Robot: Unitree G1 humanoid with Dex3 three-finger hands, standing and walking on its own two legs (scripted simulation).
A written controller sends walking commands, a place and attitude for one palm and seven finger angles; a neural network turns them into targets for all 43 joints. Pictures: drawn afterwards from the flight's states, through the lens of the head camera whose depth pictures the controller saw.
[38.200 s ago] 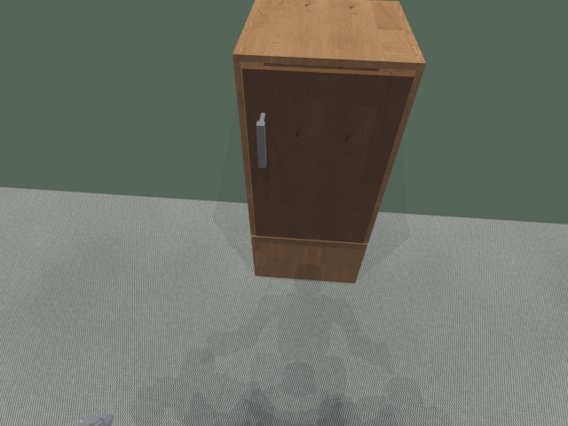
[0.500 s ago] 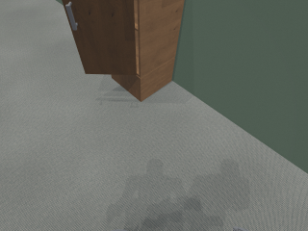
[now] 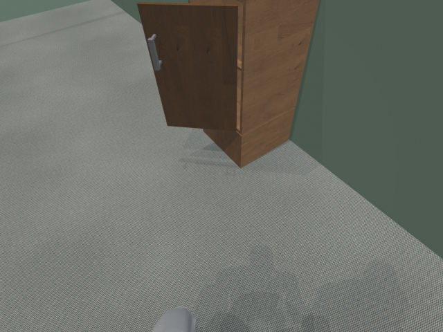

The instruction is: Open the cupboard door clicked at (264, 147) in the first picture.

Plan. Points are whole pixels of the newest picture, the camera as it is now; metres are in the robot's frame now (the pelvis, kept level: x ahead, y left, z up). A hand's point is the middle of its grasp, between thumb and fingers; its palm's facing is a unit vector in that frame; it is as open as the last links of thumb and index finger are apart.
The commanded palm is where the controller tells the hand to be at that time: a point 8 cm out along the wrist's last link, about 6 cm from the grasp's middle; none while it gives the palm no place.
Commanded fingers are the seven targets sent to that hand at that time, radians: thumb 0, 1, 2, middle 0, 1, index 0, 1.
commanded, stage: take the last steps up to it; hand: left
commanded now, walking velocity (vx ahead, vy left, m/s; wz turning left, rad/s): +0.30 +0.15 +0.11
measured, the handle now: (155, 52) +1.10 +0.35 -0.05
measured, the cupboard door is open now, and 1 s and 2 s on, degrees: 46 46 46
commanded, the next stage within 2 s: come to a stop and stand still in 1.20 s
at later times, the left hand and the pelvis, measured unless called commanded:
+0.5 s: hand (111, 279) +0.25 +0.28 -0.16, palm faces +0.06 -0.97 -0.23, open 7.4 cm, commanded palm none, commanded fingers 0.00 0.90 0.90 -0.20 -0.30 -0.20 -0.30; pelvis +0.17 +0.09 -0.01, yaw +0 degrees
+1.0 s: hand (107, 258) +0.31 +0.33 -0.20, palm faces +0.09 -0.98 -0.15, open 7.3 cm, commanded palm none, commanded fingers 0.00 0.90 0.90 -0.20 -0.30 -0.20 -0.30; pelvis +0.37 +0.16 -0.03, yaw +0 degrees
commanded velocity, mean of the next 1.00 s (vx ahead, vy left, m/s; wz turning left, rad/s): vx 0.29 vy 0.10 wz -0.03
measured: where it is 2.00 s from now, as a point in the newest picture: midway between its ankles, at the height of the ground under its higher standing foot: (200, 267)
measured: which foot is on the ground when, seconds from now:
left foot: up 0.00-0.20, down 0.22-0.58, up 0.60-0.96, down 0.98-1.00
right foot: down 0.00-0.20, up 0.22-0.58, down 0.60-0.98, up 1.00-1.00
